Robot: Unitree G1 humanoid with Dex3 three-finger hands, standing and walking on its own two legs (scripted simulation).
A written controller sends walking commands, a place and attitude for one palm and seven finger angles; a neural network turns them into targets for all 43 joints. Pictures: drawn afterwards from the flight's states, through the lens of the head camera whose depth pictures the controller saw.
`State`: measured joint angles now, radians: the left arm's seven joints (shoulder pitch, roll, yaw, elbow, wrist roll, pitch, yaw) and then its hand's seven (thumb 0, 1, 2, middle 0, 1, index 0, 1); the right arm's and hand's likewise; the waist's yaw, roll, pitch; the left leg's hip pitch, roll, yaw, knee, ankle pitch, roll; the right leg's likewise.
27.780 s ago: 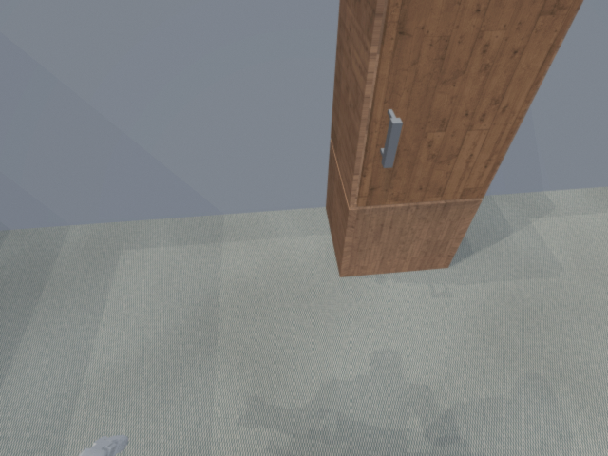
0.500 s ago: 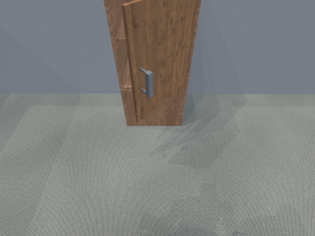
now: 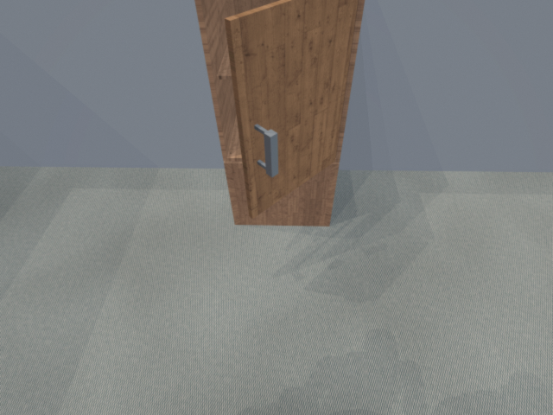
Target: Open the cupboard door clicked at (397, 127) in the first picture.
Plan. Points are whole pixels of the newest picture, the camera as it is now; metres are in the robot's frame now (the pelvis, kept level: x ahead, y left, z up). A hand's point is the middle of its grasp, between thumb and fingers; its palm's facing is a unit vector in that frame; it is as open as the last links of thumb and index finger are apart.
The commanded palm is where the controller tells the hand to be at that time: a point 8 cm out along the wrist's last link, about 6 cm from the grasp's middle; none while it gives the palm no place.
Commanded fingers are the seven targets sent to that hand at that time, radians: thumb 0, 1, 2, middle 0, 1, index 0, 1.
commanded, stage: let the arm hang, fingers relaxed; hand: left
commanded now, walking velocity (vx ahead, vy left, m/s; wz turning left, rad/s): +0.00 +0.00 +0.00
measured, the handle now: (265, 150) +0.75 +0.07 -0.08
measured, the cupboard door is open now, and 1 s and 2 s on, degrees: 45 45 45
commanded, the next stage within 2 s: look to check the result in 0.32 s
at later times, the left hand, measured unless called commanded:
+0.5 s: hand out of the picture +0.09 +0.22 -0.16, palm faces -0.04 -0.95 -0.31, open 7.3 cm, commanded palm none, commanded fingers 0.00 0.90 0.90 -0.20 -0.30 -0.20 -0.30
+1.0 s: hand out of the picture +0.11 +0.21 -0.15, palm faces -0.04 -0.94 -0.32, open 7.3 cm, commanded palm none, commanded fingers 0.00 0.90 0.90 -0.20 -0.30 -0.20 -0.30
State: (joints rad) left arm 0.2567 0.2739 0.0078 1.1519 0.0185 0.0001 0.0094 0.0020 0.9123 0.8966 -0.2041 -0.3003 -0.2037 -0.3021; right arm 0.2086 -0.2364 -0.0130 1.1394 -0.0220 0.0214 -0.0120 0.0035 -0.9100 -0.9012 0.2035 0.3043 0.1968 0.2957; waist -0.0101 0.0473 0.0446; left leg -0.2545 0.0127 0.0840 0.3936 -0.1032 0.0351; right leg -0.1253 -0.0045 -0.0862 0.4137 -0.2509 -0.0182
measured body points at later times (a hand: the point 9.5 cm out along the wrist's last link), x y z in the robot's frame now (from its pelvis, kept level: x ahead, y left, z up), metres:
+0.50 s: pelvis +0.03 -0.01 +0.01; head +0.04 -0.02 +0.45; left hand +0.09 +0.27 -0.13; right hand +0.07 -0.29 -0.15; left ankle +0.07 +0.10 -0.74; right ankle -0.01 -0.11 -0.74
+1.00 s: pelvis +0.05 -0.02 +0.01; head +0.06 -0.03 +0.46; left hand +0.11 +0.26 -0.13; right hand +0.11 -0.30 -0.14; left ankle +0.07 +0.10 -0.74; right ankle -0.01 -0.11 -0.74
